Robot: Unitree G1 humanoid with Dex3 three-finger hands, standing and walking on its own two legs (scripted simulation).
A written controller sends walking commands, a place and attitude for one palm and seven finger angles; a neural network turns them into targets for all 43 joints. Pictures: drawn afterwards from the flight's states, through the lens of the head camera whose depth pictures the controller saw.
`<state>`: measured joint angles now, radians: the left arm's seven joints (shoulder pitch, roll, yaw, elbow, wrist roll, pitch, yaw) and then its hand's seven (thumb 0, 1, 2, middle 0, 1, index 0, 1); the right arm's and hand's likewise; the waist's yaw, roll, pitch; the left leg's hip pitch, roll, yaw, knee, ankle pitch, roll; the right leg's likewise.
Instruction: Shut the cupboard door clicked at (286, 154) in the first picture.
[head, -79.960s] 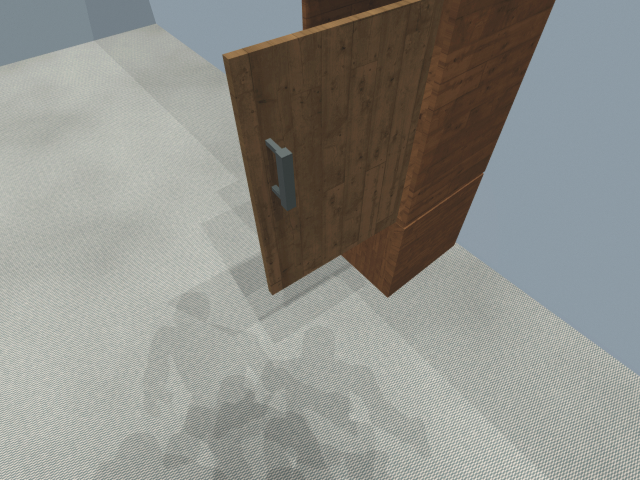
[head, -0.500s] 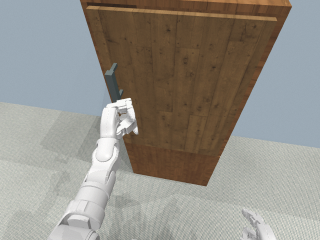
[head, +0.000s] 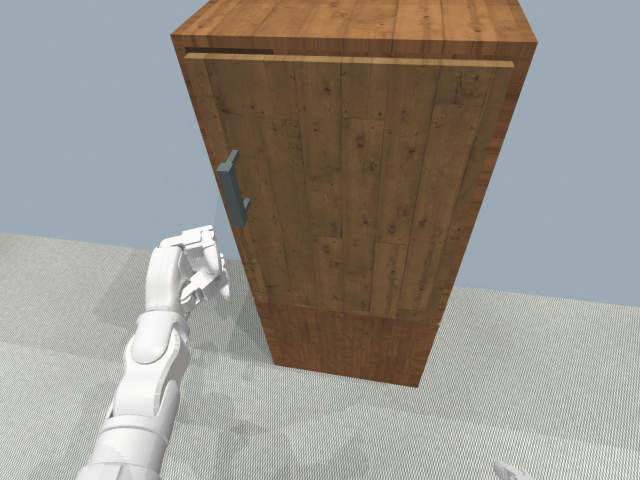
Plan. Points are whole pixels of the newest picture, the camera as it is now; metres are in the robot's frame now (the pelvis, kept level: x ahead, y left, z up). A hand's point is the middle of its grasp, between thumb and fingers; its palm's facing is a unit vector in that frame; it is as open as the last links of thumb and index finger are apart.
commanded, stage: draw the hand back to the body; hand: left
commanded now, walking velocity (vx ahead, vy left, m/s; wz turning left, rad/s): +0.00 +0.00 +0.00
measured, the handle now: (237, 188) +0.55 +0.17 +0.06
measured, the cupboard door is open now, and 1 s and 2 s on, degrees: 0 0 0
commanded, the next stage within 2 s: step back with the hand held close in 1.18 s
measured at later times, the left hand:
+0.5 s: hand (96, 318) +0.25 +0.24 +0.14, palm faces +0.30 -0.91 -0.28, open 3.9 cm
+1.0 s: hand out of the picture +0.20 +0.30 +0.18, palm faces +0.50 -0.78 -0.39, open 7.2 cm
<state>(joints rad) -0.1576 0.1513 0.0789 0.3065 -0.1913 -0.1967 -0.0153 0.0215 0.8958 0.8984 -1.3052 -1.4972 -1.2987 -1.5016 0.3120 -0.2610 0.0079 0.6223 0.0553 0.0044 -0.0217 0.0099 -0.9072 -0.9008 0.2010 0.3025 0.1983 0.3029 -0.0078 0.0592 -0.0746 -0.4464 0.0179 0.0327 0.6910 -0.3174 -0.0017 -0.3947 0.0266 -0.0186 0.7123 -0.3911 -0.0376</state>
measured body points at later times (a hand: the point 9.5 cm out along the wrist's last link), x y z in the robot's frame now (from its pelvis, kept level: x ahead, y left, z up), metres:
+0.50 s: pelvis +0.02 +0.02 +0.03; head +0.00 +0.00 +0.47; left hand +0.23 +0.29 +0.16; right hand +0.23 -0.17 -0.05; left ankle +0.02 +0.12 -0.72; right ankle -0.02 -0.09 -0.72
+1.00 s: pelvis +0.02 +0.03 +0.03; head +0.00 +0.00 +0.47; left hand +0.17 +0.34 +0.20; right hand +0.22 -0.19 -0.06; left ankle +0.02 +0.12 -0.72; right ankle -0.02 -0.09 -0.72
